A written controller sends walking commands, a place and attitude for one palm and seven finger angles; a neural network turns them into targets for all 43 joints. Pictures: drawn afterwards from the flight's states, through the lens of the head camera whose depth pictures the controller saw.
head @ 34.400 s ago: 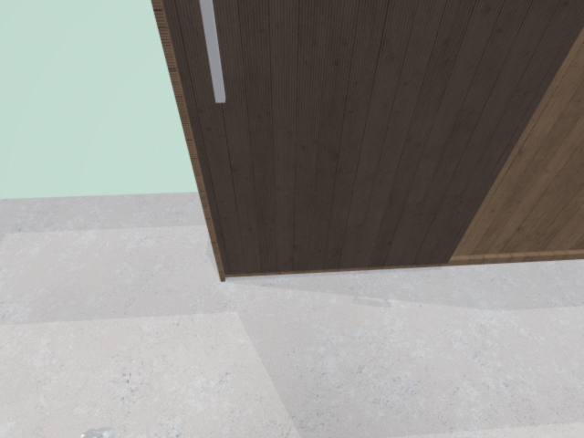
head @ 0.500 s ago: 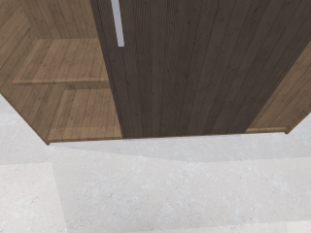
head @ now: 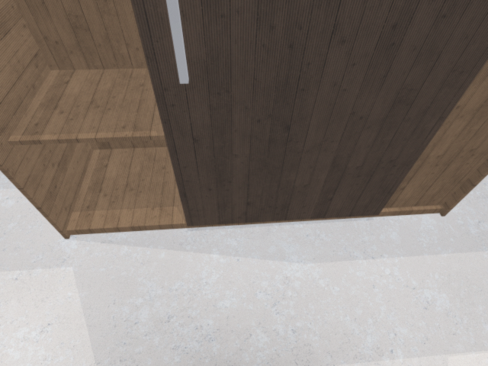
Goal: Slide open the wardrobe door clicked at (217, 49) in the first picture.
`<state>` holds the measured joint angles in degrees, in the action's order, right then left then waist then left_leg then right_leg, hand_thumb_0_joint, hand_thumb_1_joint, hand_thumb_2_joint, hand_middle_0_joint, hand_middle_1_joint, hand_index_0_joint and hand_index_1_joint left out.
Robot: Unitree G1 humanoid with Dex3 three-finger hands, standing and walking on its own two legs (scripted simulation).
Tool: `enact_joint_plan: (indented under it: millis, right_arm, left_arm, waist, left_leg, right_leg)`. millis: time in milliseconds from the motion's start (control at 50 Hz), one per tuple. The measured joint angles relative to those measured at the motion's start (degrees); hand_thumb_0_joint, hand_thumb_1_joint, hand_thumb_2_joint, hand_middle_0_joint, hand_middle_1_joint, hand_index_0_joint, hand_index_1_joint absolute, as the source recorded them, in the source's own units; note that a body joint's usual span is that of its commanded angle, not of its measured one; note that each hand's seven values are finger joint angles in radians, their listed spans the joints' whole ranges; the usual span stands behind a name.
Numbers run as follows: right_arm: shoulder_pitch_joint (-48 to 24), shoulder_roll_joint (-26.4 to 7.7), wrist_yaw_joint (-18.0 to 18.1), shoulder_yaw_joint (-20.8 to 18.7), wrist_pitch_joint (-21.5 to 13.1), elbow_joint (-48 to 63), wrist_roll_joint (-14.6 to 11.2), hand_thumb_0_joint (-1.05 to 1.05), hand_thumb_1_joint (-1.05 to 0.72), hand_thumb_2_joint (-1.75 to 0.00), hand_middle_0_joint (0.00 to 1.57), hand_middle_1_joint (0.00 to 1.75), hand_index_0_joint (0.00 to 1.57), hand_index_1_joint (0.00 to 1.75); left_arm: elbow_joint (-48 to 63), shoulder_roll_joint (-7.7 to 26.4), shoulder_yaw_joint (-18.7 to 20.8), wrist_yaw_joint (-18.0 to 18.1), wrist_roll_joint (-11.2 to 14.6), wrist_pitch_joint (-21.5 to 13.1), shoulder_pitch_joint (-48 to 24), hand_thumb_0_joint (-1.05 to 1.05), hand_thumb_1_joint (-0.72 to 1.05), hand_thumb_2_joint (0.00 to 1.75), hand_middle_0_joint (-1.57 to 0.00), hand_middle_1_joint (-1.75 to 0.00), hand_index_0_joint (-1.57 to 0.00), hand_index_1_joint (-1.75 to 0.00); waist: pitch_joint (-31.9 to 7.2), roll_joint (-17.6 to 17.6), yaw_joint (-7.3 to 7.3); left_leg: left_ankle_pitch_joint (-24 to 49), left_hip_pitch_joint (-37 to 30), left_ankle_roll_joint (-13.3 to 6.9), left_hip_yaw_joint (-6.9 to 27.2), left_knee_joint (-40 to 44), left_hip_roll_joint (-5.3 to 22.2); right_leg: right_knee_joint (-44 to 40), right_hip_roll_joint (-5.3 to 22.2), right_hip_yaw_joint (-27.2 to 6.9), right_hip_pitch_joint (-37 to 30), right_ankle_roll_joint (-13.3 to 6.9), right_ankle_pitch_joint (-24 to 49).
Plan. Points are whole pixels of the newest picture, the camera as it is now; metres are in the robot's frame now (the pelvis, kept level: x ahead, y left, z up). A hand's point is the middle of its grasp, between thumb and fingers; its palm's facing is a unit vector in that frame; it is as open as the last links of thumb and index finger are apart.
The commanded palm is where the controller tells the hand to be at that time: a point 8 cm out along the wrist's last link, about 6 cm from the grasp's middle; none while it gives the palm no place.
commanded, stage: look to check the result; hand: left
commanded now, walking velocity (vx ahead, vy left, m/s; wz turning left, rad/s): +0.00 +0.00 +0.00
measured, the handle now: (177, 26) +0.75 +0.19 +0.18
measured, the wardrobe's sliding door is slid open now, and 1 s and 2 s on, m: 0.55 0.55 0.55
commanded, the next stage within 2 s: stand and wait in 0.42 s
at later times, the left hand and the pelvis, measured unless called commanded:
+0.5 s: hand out of the picture +0.03 +0.18 -0.18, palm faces -0.03 -0.98 -0.20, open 7.4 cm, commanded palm none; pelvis +0.00 +0.00 +0.00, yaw +0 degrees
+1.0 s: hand out of the picture +0.02 +0.18 -0.18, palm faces -0.03 -0.98 -0.21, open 7.4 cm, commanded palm none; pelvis +0.00 +0.00 +0.00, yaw +0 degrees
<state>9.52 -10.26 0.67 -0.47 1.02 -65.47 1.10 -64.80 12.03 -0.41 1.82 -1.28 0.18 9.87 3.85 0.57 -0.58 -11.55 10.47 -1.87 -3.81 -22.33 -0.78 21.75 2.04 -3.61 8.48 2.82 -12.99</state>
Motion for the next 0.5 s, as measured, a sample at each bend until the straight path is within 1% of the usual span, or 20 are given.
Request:
enact_joint_plan:
  millis: [200, 500]
  right_arm:
    - [1.0, 0.2, 0.2, 0.1, 0.0, -0.7, -0.1, 0.01, -0.9, -0.9, 0.2, 0.3, 0.2, 0.3]
    - [0.6, 0.7, 0.4, 0.0, -0.3, -0.4, -0.1, 0.01, -0.91, -0.9, 0.2, 0.3, 0.2, 0.3]
  left_arm:
    - [-0.9, -0.8, -0.2, 0.0, 0.1, 0.1, 1.1, 0.01, 0.91, 0.9, -0.2, -0.3, -0.2, -0.3]
    - [-0.8, -1.7, -0.2, 0.1, 0.0, -0.1, 1.1, 0.0, 0.91, 0.9, -0.2, -0.3, -0.2, -0.3]
  waist:
    - [0.3, 0.1, 0.02]
    - [-0.3, 0.2, 0.03]
  left_leg:
    - [-0.2, -0.5, 0.0, -0.1, 0.3, 0.0]
    - [-0.3, -1.1, 0.2, -0.2, 0.4, 0.3]
  right_leg:
    - [-0.4, 0.0, 0.0, -0.6, 0.0, -0.1]
    - [-0.4, -0.3, -0.2, -1.0, -0.2, -0.2]
